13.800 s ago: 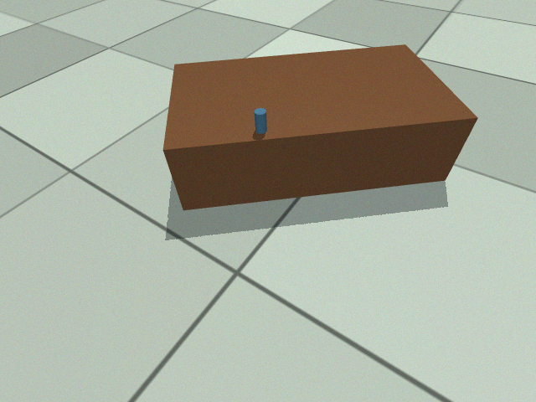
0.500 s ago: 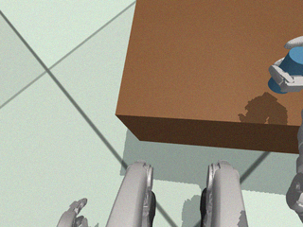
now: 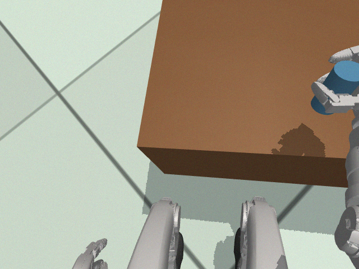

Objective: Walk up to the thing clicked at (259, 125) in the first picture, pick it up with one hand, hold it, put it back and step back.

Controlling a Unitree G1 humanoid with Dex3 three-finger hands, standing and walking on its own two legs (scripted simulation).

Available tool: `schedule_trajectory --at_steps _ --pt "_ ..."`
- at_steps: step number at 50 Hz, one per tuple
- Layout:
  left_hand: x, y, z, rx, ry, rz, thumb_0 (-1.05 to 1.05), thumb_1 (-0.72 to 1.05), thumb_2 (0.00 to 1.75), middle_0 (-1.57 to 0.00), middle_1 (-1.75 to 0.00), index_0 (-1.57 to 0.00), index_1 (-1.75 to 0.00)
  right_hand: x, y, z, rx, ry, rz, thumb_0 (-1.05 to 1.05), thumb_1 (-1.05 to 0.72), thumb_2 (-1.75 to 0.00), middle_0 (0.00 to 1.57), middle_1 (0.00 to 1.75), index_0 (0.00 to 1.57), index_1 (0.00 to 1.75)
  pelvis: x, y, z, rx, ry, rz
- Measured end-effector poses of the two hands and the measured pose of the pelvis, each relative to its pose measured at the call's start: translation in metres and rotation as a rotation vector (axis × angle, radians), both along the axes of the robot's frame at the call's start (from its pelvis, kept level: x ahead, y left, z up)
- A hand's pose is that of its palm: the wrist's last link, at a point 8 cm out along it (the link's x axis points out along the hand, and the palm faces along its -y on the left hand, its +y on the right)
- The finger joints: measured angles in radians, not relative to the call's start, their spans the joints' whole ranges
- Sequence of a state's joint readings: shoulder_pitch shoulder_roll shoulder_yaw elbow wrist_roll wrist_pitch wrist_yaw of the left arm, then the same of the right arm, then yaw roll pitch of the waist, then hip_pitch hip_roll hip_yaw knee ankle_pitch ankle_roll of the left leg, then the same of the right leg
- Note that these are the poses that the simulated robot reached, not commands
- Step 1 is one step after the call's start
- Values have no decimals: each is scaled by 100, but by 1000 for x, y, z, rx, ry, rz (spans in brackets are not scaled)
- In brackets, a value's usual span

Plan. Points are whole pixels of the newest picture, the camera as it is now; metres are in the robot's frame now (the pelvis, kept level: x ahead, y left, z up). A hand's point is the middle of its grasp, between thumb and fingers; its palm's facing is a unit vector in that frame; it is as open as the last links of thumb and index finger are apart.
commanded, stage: lift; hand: right
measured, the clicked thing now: (335, 89) +0.48 -0.26 +0.01
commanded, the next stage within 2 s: hold in 1.70 s
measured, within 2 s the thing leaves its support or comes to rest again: neither
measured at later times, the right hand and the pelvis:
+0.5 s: hand (349, 81) +0.46 -0.25 +0.07, palm faces +0.17 +0.99 +0.00, open 8.1 cm; pelvis +0.01 +0.00 +0.04, yaw -1 degrees
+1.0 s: hand out of the picture +0.40 -0.23 +0.18, palm faces +0.18 +0.98 +0.00, open 8.0 cm; pelvis +0.03 -0.01 +0.14, yaw -4 degrees
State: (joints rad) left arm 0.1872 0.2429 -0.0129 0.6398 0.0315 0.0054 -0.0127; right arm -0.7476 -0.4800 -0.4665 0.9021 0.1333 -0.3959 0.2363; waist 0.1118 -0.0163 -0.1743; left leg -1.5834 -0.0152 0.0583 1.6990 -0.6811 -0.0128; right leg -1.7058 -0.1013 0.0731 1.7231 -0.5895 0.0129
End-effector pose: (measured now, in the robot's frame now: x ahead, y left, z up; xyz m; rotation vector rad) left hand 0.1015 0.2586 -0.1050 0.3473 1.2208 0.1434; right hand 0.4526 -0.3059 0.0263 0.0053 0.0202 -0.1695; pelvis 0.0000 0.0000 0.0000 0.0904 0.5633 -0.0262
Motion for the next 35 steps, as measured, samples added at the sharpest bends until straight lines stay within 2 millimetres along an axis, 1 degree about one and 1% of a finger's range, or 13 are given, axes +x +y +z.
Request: schedule_trajectory --at_steps 10,18,26,35 --pt "2 1 11 7 -13 2 0 92 87 -19 -29 -20 -27 -3 4 7 0 -3 4 3 16 -113 90 124 80 120 0 -1 8 0 -11 -2" --pt "3 -1 23 1 -16 9 0 92 87 -19 -29 -20 -27 -14 3 22 -7 -10 -1 3 17 -113 91 122 81 119 3 -1 21 -2 -29 -8" --pt "13 -6 47 -15 -51 14 0 92 87 -19 -29 -20 -27 -29 7 51 -6 -7 0 3 17 -113 91 122 81 118 8 -2 46 -6 -66 -19" --pt "31 -10 86 -25 -118 11 0 91 87 -19 -29 -20 -27 -52 14 93 -2 -9 -3 3 17 -113 92 122 81 118 16 -3 82 -14 -132 -30"
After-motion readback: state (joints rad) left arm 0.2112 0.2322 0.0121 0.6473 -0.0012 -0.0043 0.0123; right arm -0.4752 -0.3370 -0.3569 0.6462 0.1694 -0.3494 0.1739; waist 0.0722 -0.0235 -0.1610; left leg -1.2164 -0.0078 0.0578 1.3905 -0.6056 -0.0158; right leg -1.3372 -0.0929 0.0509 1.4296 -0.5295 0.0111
